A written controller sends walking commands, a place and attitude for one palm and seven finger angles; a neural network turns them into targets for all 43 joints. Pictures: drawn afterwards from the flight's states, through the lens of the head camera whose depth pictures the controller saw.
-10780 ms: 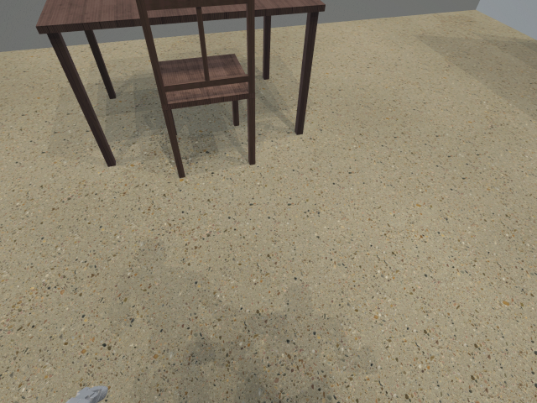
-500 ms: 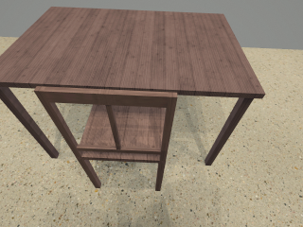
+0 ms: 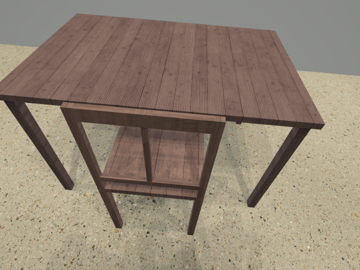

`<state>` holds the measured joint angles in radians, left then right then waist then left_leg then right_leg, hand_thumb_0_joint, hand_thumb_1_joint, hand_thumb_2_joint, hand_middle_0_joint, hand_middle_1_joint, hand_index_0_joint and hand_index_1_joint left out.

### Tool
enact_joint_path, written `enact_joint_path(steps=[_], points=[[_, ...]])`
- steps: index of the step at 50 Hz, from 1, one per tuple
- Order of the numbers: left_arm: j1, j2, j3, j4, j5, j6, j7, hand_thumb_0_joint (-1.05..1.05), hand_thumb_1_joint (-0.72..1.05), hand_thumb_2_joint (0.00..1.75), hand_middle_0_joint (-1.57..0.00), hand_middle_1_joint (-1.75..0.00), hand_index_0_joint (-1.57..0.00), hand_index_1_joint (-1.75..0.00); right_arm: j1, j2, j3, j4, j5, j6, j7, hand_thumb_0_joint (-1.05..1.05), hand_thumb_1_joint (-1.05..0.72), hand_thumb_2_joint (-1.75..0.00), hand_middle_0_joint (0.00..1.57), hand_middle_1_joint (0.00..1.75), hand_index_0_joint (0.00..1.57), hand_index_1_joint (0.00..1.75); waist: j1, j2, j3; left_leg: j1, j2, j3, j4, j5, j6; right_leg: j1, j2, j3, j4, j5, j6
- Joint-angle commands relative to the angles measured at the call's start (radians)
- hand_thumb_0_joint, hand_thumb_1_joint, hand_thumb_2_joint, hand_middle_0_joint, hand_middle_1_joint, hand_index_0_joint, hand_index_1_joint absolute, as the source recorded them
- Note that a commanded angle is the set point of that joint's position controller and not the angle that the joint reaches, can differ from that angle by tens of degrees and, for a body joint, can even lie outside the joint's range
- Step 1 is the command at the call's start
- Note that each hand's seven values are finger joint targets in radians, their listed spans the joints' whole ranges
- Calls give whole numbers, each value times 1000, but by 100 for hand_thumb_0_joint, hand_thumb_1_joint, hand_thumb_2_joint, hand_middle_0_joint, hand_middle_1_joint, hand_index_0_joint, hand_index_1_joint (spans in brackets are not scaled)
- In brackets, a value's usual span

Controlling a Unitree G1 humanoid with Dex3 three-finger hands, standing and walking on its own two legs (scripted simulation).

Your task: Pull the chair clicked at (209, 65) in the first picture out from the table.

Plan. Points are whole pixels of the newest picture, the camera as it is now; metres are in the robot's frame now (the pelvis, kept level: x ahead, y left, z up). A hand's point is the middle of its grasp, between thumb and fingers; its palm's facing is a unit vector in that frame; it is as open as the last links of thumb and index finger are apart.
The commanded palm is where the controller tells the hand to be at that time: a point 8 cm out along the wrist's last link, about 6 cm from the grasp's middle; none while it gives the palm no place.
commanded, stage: look again from close up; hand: left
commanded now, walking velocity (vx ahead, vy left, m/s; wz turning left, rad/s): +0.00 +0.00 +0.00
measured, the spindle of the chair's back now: (147, 156) +0.46 +0.13 -0.10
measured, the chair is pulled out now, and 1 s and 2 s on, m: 0.00 0.00 0.00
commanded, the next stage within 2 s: raise the hand toward the chair's back in 0.88 s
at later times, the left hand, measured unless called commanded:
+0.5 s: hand out of the picture -0.02 +0.16 -0.18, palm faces +0.01 -0.99 -0.16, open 7.4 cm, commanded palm none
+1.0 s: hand out of the picture -0.01 +0.16 -0.18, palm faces +0.00 -0.99 -0.17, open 7.4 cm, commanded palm +0.11 +0.21 -0.07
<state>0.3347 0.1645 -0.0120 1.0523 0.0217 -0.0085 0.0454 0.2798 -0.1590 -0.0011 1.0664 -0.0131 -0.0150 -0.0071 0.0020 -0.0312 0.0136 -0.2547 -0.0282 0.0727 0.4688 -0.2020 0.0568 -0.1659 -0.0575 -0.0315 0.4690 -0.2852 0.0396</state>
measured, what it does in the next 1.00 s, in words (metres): stands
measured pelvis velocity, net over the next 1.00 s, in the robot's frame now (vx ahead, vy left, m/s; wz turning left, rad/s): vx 0.01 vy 0.00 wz -0.01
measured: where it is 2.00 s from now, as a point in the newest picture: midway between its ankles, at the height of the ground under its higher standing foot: outside the picture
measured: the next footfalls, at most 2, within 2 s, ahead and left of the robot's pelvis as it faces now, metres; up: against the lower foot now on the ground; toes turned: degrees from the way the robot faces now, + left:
none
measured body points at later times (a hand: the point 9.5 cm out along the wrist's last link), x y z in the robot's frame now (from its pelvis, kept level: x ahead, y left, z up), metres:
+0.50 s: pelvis +0.01 +0.00 +0.00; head +0.01 +0.01 +0.45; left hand -0.01 +0.21 -0.16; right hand +0.02 -0.23 -0.15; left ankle +0.03 +0.08 -0.74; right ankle -0.02 -0.14 -0.74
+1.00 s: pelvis +0.01 +0.00 +0.00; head +0.02 +0.01 +0.45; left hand -0.01 +0.21 -0.16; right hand +0.01 -0.22 -0.15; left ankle +0.03 +0.08 -0.74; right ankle -0.02 -0.15 -0.74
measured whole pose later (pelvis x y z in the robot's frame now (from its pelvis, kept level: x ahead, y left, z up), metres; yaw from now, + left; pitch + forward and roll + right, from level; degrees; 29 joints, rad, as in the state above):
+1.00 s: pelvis +0.01 +0.00 +0.00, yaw -1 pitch -1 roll +0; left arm 0.34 0.14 -0.03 1.10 0.02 -0.02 0.05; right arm 0.28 -0.15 0.01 1.13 -0.01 -0.02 -0.01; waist 0.00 -0.03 0.03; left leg -0.21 -0.02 0.08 0.42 -0.20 0.05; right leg -0.11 -0.05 -0.03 0.41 -0.27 0.04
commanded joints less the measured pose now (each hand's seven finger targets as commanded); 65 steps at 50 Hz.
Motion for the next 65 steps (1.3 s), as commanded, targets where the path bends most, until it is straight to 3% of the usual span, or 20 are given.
enact_joint_path(steps=[1,11,27,36,40,48,49,50,51,52,53,54,56,57,58,59,60,61,63,65], points=[[78,90,16,-26,0,-19,0,0,90,90,-20,-30,-20,-30,32,-110,-20,-34,11,-14,-5,0,-90,-90,20,30,20,30,-2,23,50,34,122,-146,-122,-2,-15,-69,-45,55,-94,76,-56],[97,81,11,4,0,-18,1,0,90,90,-20,-30,-20,-30,18,-110,-16,-10,14,-12,-7,0,-90,-90,20,30,20,30,-1,27,72,45,122,-141,-136,0,-17,-65,-48,51,-114,74,-51],[101,76,10,19,-3,-19,4,0,90,90,-20,-30,-20,-30,25,-109,-10,21,13,-16,-9,0,-90,-90,20,30,20,30,4,24,48,76,122,-132,-135,90,-18,-29,-55,49,-117,129,-46],[99,74,8,21,-5,-15,3,0,90,90,-20,-30,-20,-30,34,-98,-9,35,15,-12,-10,0,-90,-90,20,30,20,30,5,24,82,64,123,-135,-162,28,-19,-41,-48,51,-131,87,-48],[101,67,9,23,-5,-18,5,0,90,90,-20,-30,-20,-30,41,-98,-9,39,13,-15,-11,0,-90,-90,20,30,20,30,1,17,51,96,126,-128,-150,83,-19,-35,-53,54,-125,123,-47],[106,64,8,25,-5,-18,5,0,90,90,-20,-30,-20,-30,44,-89,-8,46,14,-15,-12,0,-90,-90,20,30,20,30,2,23,69,91,124,-123,-150,83,-19,-39,-52,60,-136,124,-48],[76,93,4,40,16,-36,34,0,90,90,-20,-30,-20,-30,2,-133,-2,-27,8,-23,-8,0,-90,-90,20,30,20,30,0,74,116,13,145,-115,7,275,-46,-81,-65,76,-120,206,-53],[-591,268,90,-1508,-182,-222,26,0,88,89,-20,-30,-20,-30,19,-286,-42,-396,57,-150,-44,0,-90,-90,20,30,20,30,-127,240,-370,360,57,-114,-66,226,-69,-78,48,-50,-1,223,-61],[-458,324,139,-1445,-133,-186,70,0,85,88,-20,-29,-20,-29,-88,-190,13,-325,67,-237,-81,0,-90,-90,20,30,20,30,-67,277,-324,357,111,-103,-109,168,-87,-149,59,-48,101,48,-60],[-209,158,59,-1202,-125,-136,94,0,83,87,-19,-29,-19,-29,-61,-211,-13,-300,51,-292,-76,0,-90,-90,20,30,20,30,-44,250,-257,246,114,-144,-152,50,-102,-219,66,-57,154,-98,-74],[114,-56,-67,-917,-142,-37,94,0,81,86,-19,-29,-19,-29,-36,-158,-11,-275,69,-302,-56,0,-90,-90,20,30,20,30,-50,144,-87,104,98,-166,-158,-59,-77,-267,50,-62,157,-98,-72],[13,-48,-78,-1154,-195,-54,80,0,78,85,-19,-28,-19,-28,-30,-196,-15,-349,76,-307,-55,0,-90,-90,20,30,20,30,-39,189,-68,45,76,-173,-119,-145,-66,-230,41,-71,125,-53,-64],[16,-15,-52,-1155,-190,-134,47,0,74,83,-18,-27,-18,-27,-73,-220,-25,-412,63,-339,-68,0,-90,-90,20,30,20,30,-57,118,-51,-35,43,-138,0,-180,-47,-235,41,-70,49,-48,-55],[10,21,-7,-1058,-178,-173,37,0,71,82,-18,-27,-18,-27,-59,-233,-34,-418,42,-334,-63,0,-90,-90,20,30,20,30,-78,-55,-7,-114,37,-146,66,-195,-47,-323,50,-73,61,-115,-53],[40,-28,-4,-935,-180,-228,4,0,69,81,-18,-27,-18,-27,-69,-232,-46,-431,31,-322,-57,0,-90,-90,20,30,20,30,-80,-206,40,-198,44,-151,127,-208,-53,-430,61,-98,115,-162,-50],[118,-66,4,-836,-190,-291,-45,0,67,80,-18,-26,-18,-26,-96,-230,-56,-453,27,-318,-50,0,-90,-90,20,30,20,30,-47,-310,35,-286,47,-138,189,-205,-59,-505,67,-108,179,-209,-52],[199,-51,44,-810,-212,-363,-103,0,64,79,-17,-26,-17,-26,-116,-223,-68,-478,24,-317,-41,0,-90,-90,20,30,20,30,-7,-360,10,-354,43,-118,240,-202,-65,-547,67,-101,221,-252,-53],[309,0,112,-774,-228,-425,-165,0,62,78,-17,-26,-17,-26,-132,-217,-80,-499,31,-310,-22,0,-90,-90,20,30,20,30,47,-305,-19,-384,30,-97,266,-164,-72,-532,66,-81,248,-217,-65],[319,77,192,-805,-264,-541,-301,0,57,76,-17,-25,-17,-25,-178,-229,-94,-569,30,-300,7,0,-90,-90,20,30,20,30,62,-185,-128,-424,14,-67,357,-89,-79,-501,56,-55,345,-97,-76],[327,146,271,-799,-256,-569,-376,0,53,74,-16,-24,-16,-24,-197,-217,-102,-628,41,-283,17,0,-90,-90,20,30,20,30,80,-46,-220,-453,5,-42,418,-57,-70,-483,47,-31,416,-14,-79]])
